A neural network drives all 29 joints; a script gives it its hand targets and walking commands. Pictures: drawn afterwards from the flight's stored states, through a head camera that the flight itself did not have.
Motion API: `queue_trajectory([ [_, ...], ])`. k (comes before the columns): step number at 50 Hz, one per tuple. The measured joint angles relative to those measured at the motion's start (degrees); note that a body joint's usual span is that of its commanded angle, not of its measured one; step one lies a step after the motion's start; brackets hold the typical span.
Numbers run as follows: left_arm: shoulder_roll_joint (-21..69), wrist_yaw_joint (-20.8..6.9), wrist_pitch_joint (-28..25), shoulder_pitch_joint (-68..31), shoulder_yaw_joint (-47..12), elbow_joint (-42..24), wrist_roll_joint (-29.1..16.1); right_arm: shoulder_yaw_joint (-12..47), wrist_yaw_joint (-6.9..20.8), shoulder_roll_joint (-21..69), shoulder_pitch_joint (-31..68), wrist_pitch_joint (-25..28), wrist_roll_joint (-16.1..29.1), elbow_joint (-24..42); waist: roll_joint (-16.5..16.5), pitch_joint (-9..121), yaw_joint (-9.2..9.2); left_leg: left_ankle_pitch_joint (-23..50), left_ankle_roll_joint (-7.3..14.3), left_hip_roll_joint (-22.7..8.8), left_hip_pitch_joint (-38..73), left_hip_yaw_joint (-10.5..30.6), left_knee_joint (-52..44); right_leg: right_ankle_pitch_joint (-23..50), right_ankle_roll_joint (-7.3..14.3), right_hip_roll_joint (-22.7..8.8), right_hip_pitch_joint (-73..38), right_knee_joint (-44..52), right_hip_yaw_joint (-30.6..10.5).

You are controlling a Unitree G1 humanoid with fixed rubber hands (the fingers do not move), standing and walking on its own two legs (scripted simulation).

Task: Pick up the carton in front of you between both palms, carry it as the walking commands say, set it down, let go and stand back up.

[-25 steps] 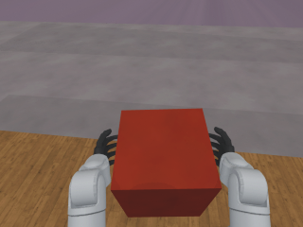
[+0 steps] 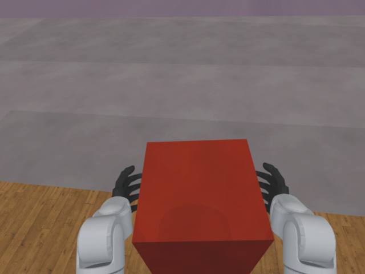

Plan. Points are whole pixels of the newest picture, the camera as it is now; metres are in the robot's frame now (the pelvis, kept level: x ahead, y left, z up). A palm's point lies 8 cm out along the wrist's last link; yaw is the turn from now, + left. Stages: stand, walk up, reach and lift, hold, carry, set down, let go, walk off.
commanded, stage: carry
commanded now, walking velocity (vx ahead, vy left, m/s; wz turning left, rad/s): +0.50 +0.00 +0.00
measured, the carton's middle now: (198, 212) +0.26 +0.00 +0.01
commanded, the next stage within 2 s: none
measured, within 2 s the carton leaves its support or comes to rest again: neither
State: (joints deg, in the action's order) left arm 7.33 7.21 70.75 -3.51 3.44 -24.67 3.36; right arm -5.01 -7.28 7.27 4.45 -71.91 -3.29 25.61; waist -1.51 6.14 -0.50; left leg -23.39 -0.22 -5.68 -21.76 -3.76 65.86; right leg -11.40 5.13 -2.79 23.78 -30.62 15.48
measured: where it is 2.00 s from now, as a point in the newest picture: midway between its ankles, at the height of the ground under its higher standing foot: (187, 138)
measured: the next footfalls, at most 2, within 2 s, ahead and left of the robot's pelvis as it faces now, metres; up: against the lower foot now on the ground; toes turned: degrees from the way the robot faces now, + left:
left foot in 0.38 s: +0.44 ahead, +0.09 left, +0.00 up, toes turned +7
right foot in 0.82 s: +0.65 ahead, -0.07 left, +0.00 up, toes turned -7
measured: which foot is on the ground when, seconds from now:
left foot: up 0.00-0.36, down 0.38-0.84, up 0.86-1.00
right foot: down 0.00-0.38, up 0.40-0.80, down 0.82-1.00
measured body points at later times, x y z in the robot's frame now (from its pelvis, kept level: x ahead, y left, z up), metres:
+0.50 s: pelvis +0.32 +0.03 -0.02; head +0.35 +0.04 +0.43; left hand +0.67 +0.15 +0.07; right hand +0.64 -0.15 +0.07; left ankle +0.40 +0.08 -0.73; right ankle +0.16 -0.08 -0.62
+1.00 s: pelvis +0.64 +0.00 -0.01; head +0.70 +0.00 +0.44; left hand +0.99 +0.17 +0.07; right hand +1.00 -0.13 +0.07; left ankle +0.62 +0.12 -0.67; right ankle +0.61 -0.07 -0.73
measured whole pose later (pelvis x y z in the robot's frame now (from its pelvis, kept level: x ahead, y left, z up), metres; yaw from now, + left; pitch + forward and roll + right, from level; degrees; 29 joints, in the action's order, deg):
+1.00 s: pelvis +0.64 +0.00 -0.01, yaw -2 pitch +6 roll +0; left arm 4.9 9.2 63.3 -28.9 12.0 -4.0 0.4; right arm -15.9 -8.3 7.3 27.3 -64.2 -4.0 8.2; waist 0.7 -0.4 -7.1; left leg -26.5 1.8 0.0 -34.7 0.2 64.1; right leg -21.7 5.7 2.2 22.2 -37.5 6.4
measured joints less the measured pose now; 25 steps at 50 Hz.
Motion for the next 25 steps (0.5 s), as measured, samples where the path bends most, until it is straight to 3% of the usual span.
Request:
queue_trajectory([
  [3, 0.0, 0.0, -0.7, 1.2, 0.4, -0.9, -0.2, 1.0, 0.1, 0.0, -0.3, 1.0, -0.2, -0.3, 0.6, -0.9, -1.01, 6.0, 0.8, -0.3, -8.2, -0.8, -0.3, 0.0, -0.2, 0.6, -5.1, 5.6, -0.2],
  [8, 0.0, 0.0, -2.4, -0.3, 1.1, -0.8, -0.7, 1.2, 0.4, 0.0, 0.4, 3.1, -0.7, -0.1, 1.3, -0.5, -1.89, 12.7, 0.6, -0.9, -15.2, -1.8, -12.2, -2.2, -1.0, 1.2, -12.6, 11.0, -1.2],
  [13, 0.3, 0.0, -3.1, -6.7, 2.7, 3.0, -0.8, -1.7, 0.4, 0.3, 4.9, 3.7, -1.1, -1.7, 1.1, 0.1, -2.54, 17.5, 1.5, -0.4, -16.5, -3.3, -23.7, -7.6, -2.6, 1.7, -19.1, 11.4, -2.4],
  [17, -0.9, 0.4, -3.0, -12.8, 3.7, 8.1, -0.8, -3.6, 0.2, -0.5, 10.1, 4.0, -0.9, -6.3, 1.7, 0.4, -2.43, 18.3, 3.7, 1.7, -14.2, -5.5, -29.4, -14.0, -4.6, 1.4, -24.0, 9.0, -3.3],
  [19, -2.0, 0.8, -2.7, -15.6, 4.3, 10.7, -1.1, -4.1, 0.0, -1.3, 13.5, 4.1, -0.6, -10.0, 2.2, 0.0, -1.33, 16.6, 4.7, 3.6, -10.5, -7.3, -32.6, -18.7, -5.5, 0.3, -25.0, 3.2, -3.9],
  [21, -3.8, 0.9, -3.0, -18.2, 5.2, 14.0, -1.6, -4.4, -0.4, -1.4, 17.0, 5.1, -0.5, -14.7, 3.4, -1.1, 0.98, 15.3, 6.9, 4.6, -10.2, -8.2, -28.3, -19.3, -5.4, -1.3, -19.8, -13.5, -6.7],
  [23, -4.6, 1.0, -3.2, -20.1, 6.2, 17.1, -2.1, -4.7, -1.0, -1.6, 19.3, 5.8, -0.3, -18.6, 3.2, -2.8, 2.65, 11.1, 7.3, 4.8, -9.3, -8.2, -26.0, -16.8, -4.2, 0.8, -10.7, -32.5, -12.0],
  [25, -3.8, 1.2, -3.3, -21.6, 7.5, 19.2, -1.6, -5.4, -1.4, -1.9, 20.3, 6.2, 0.3, -20.8, 2.6, -4.6, 3.6, 9.8, 6.8, 5.1, -7.0, -8.1, -27.7, -13.9, -2.7, 1.9, -1.9, -43.6, -13.8],
])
